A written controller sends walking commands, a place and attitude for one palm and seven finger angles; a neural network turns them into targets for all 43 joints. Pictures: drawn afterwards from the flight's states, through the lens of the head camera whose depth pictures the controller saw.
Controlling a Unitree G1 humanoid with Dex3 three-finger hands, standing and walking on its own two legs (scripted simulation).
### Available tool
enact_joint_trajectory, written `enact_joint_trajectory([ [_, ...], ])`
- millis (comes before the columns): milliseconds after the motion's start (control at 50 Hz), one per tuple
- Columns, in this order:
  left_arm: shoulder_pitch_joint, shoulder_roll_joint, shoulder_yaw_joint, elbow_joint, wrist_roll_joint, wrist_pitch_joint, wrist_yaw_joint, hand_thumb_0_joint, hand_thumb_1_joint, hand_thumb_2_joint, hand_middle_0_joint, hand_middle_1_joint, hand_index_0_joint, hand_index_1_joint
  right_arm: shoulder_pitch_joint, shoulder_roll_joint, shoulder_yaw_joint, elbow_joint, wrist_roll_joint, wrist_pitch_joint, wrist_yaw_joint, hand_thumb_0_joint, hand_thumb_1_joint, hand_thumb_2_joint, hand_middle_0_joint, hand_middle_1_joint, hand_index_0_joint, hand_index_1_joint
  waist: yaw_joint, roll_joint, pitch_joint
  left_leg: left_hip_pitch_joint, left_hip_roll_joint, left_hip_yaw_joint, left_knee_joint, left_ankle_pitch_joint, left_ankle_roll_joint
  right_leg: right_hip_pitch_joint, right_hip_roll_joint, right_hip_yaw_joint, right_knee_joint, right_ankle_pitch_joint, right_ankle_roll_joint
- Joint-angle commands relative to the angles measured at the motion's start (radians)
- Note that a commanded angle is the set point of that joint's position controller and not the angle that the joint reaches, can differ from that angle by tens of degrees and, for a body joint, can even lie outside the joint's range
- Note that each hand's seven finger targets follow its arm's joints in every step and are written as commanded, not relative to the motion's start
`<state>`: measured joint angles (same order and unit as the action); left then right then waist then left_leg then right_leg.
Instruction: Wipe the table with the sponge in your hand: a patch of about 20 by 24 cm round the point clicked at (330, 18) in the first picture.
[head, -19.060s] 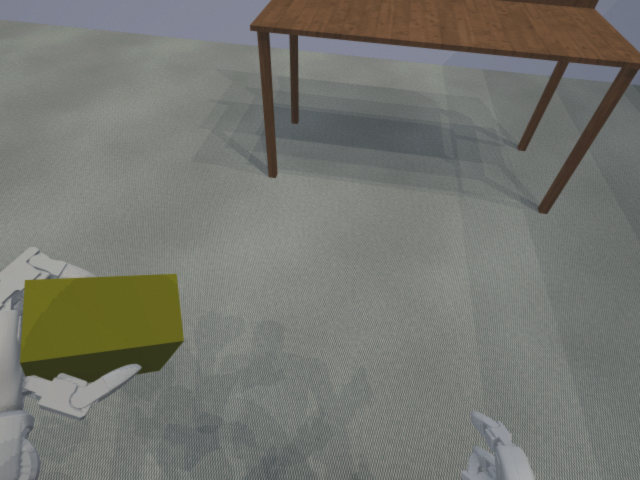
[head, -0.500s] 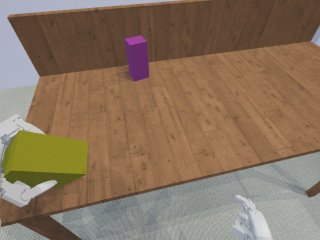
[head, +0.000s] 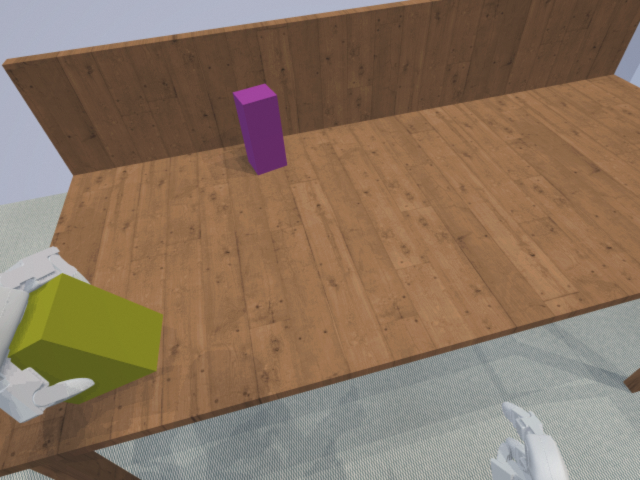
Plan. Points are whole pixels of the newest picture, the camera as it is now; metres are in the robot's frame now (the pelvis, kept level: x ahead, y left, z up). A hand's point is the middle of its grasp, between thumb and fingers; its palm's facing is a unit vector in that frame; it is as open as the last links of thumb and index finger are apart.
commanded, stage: turn the palm down, sponge in hand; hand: left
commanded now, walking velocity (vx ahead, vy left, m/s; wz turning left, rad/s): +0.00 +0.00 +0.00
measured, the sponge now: (88, 350) +0.20 +0.27 +0.12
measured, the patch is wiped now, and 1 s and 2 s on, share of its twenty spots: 0.00 0.00 0.00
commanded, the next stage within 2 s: move the sponge above the wiping area in 1.24 s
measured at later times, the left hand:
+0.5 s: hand (47, 325) +0.20 +0.30 +0.16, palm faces +0.16 -0.23 -0.96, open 10.5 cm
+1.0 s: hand (39, 312) +0.22 +0.32 +0.16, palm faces +0.11 -0.08 -0.99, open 10.5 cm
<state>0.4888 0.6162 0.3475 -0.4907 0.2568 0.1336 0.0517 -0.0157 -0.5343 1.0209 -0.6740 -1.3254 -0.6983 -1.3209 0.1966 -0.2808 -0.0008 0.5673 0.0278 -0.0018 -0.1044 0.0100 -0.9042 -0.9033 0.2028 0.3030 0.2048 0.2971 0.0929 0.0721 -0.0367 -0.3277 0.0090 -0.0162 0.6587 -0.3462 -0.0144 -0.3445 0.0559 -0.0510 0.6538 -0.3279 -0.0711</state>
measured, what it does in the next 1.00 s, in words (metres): stands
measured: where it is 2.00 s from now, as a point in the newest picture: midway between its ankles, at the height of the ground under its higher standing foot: outside the picture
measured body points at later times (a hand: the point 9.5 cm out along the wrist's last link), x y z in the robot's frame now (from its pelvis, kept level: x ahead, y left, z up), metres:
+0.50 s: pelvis -0.02 +0.03 +0.02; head -0.03 -0.01 +0.46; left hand +0.19 +0.31 +0.21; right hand +0.22 -0.17 -0.06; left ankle +0.00 +0.13 -0.72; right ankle +0.01 -0.07 -0.72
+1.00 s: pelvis -0.02 +0.04 +0.02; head -0.03 +0.00 +0.47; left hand +0.21 +0.32 +0.21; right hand +0.23 -0.17 -0.06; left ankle +0.00 +0.13 -0.72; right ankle +0.01 -0.07 -0.72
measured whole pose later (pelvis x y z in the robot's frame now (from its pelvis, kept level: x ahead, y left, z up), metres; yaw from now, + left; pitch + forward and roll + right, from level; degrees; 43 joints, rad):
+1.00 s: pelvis -0.02 +0.04 +0.02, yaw -2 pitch -4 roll +0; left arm 0.14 0.58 0.00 -0.31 0.83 0.41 -0.06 -0.01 -0.53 1.02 -0.68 -1.31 -0.70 -1.31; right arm 0.02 -0.27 0.05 0.64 0.03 0.06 -0.05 0.01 -0.90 -0.90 0.20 0.30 0.21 0.31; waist 0.13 0.10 0.03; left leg -0.13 -0.03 0.03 0.41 -0.20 0.04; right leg -0.17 0.02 0.01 0.43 -0.18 -0.03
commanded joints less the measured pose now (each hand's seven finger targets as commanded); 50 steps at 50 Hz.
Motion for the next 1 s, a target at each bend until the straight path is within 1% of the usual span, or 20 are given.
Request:
enact_joint_trajectory([
  [0,-0.131,0.243,0.106,-0.239,0.090,-0.041,0.034,0.000,0.100,1.300,-1.200,-1.600,-1.200,-1.600,-0.155,-0.092,-0.019,-0.193,-0.006,-0.070,-0.025,0.000,-0.900,-0.900,0.200,0.300,0.200,0.300,-0.004,-0.044,-0.137,0.054,-0.010,0.010,-0.068,0.227,0.058,0.071,-0.086,0.112,-0.158,0.169,0.076],
  [20,-0.161,0.274,0.134,-0.254,0.113,-0.035,0.051,0.000,0.100,1.300,-1.200,-1.600,-1.200,-1.600,-0.205,-0.083,-0.009,-0.193,0.004,-0.081,-0.023,0.000,-0.900,-0.900,0.200,0.300,0.200,0.300,0.002,0.001,-0.107,0.066,-0.017,0.008,-0.075,0.207,0.052,0.053,-0.073,0.147,-0.178,0.122,0.061],
  [40,-0.195,0.238,0.093,-0.256,0.129,-0.032,0.060,0.000,0.100,1.300,-1.200,-1.600,-1.200,-1.600,-0.185,-0.077,-0.005,-0.196,-0.007,-0.080,-0.023,0.000,-0.900,-0.900,0.200,0.300,0.200,0.300,0.004,0.012,-0.118,0.056,-0.013,0.009,-0.081,0.203,0.053,0.065,-0.082,0.115,-0.176,0.116,0.063],
  [80,-0.162,0.253,0.112,-0.188,0.151,-0.011,0.073,0.000,0.100,1.300,-1.200,-1.600,-1.200,-1.600,-0.173,-0.086,-0.011,-0.178,-0.008,-0.075,-0.027,0.000,-0.900,-0.900,0.200,0.300,0.200,0.300,0.006,-0.034,-0.108,0.055,-0.010,0.003,-0.100,0.193,0.050,0.071,-0.076,0.121,-0.184,0.103,0.065],
  [120,-0.219,0.287,0.135,-0.139,0.176,0.034,0.081,0.000,0.100,1.300,-1.200,-1.600,-1.200,-1.600,-0.235,-0.083,0.003,-0.167,0.009,-0.067,-0.022,0.000,-0.900,-0.900,0.200,0.300,0.200,0.300,0.013,0.011,-0.051,0.051,-0.018,-0.002,-0.126,0.148,0.040,0.061,-0.066,0.157,-0.219,0.025,0.050],
  [140,-0.268,0.220,0.056,-0.137,0.185,0.052,0.074,0.000,0.100,1.300,-1.200,-1.600,-1.200,-1.600,-0.223,-0.079,0.007,-0.174,0.005,-0.059,-0.020,0.000,-0.900,-0.900,0.200,0.300,0.200,0.300,0.004,0.022,-0.060,0.048,-0.011,0.005,-0.140,0.141,0.042,0.077,-0.073,0.118,-0.218,0.027,0.055],
  [220,-0.293,0.248,0.031,-0.091,0.240,0.137,0.040,0.000,0.100,1.300,-1.200,-1.600,-1.200,-1.600,-0.295,-0.081,0.024,-0.172,0.019,-0.051,-0.020,0.000,-0.900,-0.900,0.200,0.300,0.200,0.300,0.018,0.005,-0.039,0.077,-0.019,-0.008,-0.186,0.129,0.039,0.107,-0.060,0.141,-0.250,-0.008,0.044],
  [240,-0.348,0.214,-0.032,-0.100,0.257,0.149,0.022,0.000,0.100,1.300,-1.200,-1.600,-1.200,-1.600,-0.290,-0.086,0.030,-0.175,0.010,-0.044,-0.019,0.000,-0.900,-0.900,0.200,0.300,0.200,0.300,0.012,0.000,-0.048,0.075,-0.015,-0.007,-0.196,0.127,0.043,0.117,-0.068,0.121,-0.250,0.000,0.048],
  [300,-0.373,0.210,-0.079,-0.127,0.319,0.166,-0.015,0.000,0.100,1.300,-1.200,-1.600,-1.200,-1.600,-0.294,-0.086,0.027,-0.174,0.010,-0.035,-0.023,0.000,-0.900,-0.900,0.200,0.300,0.200,0.300,0.004,0.010,-0.060,0.120,-0.016,-0.017,-0.227,0.147,0.047,0.136,-0.061,0.112,-0.258,0.025,0.045],
  [420,-0.427,0.254,-0.034,-0.136,0.414,0.170,-0.018,0.000,0.100,1.300,-1.200,-1.600,-1.200,-1.600,-0.360,-0.073,0.039,-0.157,0.007,-0.035,-0.006,0.000,-0.900,-0.900,0.200,0.300,0.200,0.300,0.033,0.022,-0.078,0.154,-0.018,-0.046,-0.267,0.198,0.041,0.188,-0.036,0.141,-0.270,0.080,0.015],
  [440,-0.452,0.229,-0.065,-0.108,0.429,0.177,-0.018,0.000,0.100,1.300,-1.200,-1.600,-1.200,-1.600,-0.338,-0.079,0.039,-0.150,-0.004,-0.028,-0.004,0.000,-0.900,-0.900,0.200,0.300,0.200,0.300,0.031,0.007,-0.092,0.147,-0.016,-0.038,-0.269,0.219,0.043,0.203,-0.045,0.112,-0.265,0.107,0.019],
  [520,-0.509,0.236,-0.072,-0.078,0.471,0.217,-0.014,0.000,0.100,1.300,-1.200,-1.600,-1.200,-1.600,-0.396,-0.073,0.042,-0.136,0.010,-0.013,0.007,0.000,-0.900,-0.900,0.200,0.300,0.200,0.300,0.036,0.044,-0.082,0.161,-0.018,-0.052,-0.295,0.223,0.034,0.212,-0.034,0.146,-0.281,0.106,0.004],
  [560,-0.537,0.200,-0.136,-0.062,0.496,0.229,-0.027,0.000,0.100,1.300,-1.200,-1.600,-1.200,-1.600,-0.370,-0.079,0.037,-0.131,0.005,-0.008,0.010,0.000,-0.900,-0.900,0.200,0.300,0.200,0.300,0.026,0.047,-0.105,0.170,-0.016,-0.050,-0.300,0.258,0.035,0.228,-0.048,0.122,-0.276,0.141,0.009],
  [680,-0.560,0.210,-0.176,-0.050,0.573,0.257,-0.070,0.000,0.100,1.300,-1.200,-1.600,-1.200,-1.600,-0.391,-0.087,0.035,-0.123,0.000,0.003,0.025,0.000,-0.900,-0.900,0.200,0.300,0.200,0.300,0.040,0.051,-0.138,0.182,-0.019,-0.074,-0.323,0.301,0.040,0.268,-0.047,0.132,-0.268,0.184,-0.001],
  [720,-0.543,0.227,-0.139,-0.065,0.585,0.263,-0.069,0.000,0.100,1.300,-1.200,-1.600,-1.200,-1.600,-0.444,-0.071,0.042,-0.136,0.006,-0.001,0.033,0.000,-0.900,-0.900,0.200,0.300,0.200,0.300,0.055,0.032,-0.121,0.170,-0.018,-0.080,-0.327,0.289,0.043,0.282,-0.033,0.160,-0.269,0.168,-0.011],
  [800,-0.554,0.219,-0.164,-0.029,0.621,0.265,-0.065,0.000,0.100,1.300,-1.200,-1.600,-1.200,-1.600,-0.403,-0.079,0.031,-0.119,-0.001,0.017,0.043,0.000,-0.900,-0.900,0.200,0.300,0.200,0.300,0.053,0.021,-0.137,0.179,-0.020,-0.077,-0.324,0.335,0.041,0.283,-0.052,0.143,-0.272,0.197,-0.005],
  [820,-0.565,0.242,-0.129,-0.039,0.624,0.273,-0.059,0.000,0.100,1.300,-1.200,-1.600,-1.200,-1.600,-0.458,-0.074,0.038,-0.125,0.005,0.008,0.048,0.000,-0.900,-0.900,0.200,0.300,0.200,0.300,0.063,0.023,-0.116,0.169,-0.022,-0.080,-0.323,0.299,0.043,0.277,-0.035,0.182,-0.280,0.166,-0.018],
  [860,-0.561,0.194,-0.176,-0.010,0.607,0.273,-0.061,0.000,0.100,1.300,-1.200,-1.600,-1.200,-1.600,-0.414,-0.073,0.033,-0.118,0.007,0.010,0.046,0.000,-0.900,-0.900,0.200,0.300,0.200,0.300,0.047,0.005,-0.114,0.176,-0.023,-0.069,-0.324,0.295,0.042,0.264,-0.051,0.149,-0.289,0.160,-0.003],
  [920,-0.581,0.215,-0.154,-0.045,0.609,0.272,-0.061,0.000,0.100,1.300,-1.200,-1.600,-1.200,-1.600,-0.465,-0.070,0.035,-0.122,0.010,0.004,0.045,0.000,-0.900,-0.900,0.200,0.300,0.200,0.300,0.055,0.029,-0.115,0.187,-0.027,-0.073,-0.325,0.268,0.044,0.261,-0.036,0.186,-0.293,0.142,-0.014],
  [980,-0.591,0.204,-0.189,-0.017,0.622,0.269,-0.070,0.000,0.100,1.300,-1.200,-1.600,-1.200,-1.600,-0.422,-0.083,0.028,-0.107,0.002,0.007,0.042,0.000,-0.900,-0.900,0.200,0.300,0.200,0.300,0.047,0.032,-0.128,0.192,-0.030,-0.074,-0.330,0.278,0.044,0.263,-0.046,0.160,-0.290,0.159,-0.006],
])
